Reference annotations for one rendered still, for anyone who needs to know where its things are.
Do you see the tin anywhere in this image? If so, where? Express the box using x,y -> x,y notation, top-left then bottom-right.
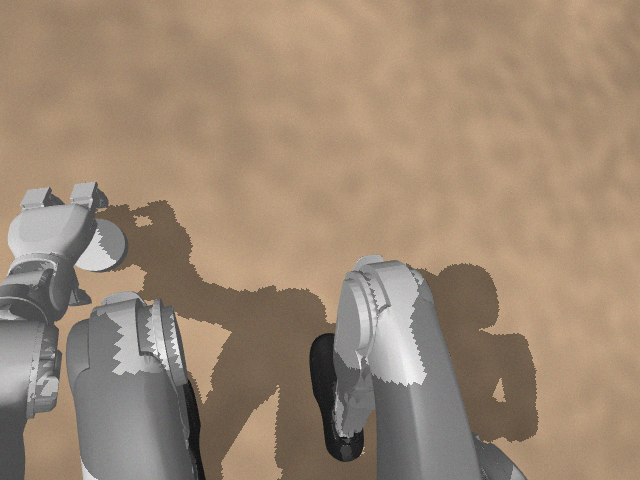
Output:
75,218 -> 129,273

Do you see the left robot hand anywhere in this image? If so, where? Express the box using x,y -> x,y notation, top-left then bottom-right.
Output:
8,182 -> 109,306

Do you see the right robot foot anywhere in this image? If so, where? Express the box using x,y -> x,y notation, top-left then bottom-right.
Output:
309,333 -> 364,462

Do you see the right robot hand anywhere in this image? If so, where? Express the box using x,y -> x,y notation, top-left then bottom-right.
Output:
471,431 -> 528,480

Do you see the left robot foot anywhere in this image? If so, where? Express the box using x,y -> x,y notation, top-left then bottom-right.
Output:
183,379 -> 206,480

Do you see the left robot arm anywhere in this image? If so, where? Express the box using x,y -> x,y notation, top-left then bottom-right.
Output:
0,253 -> 75,480

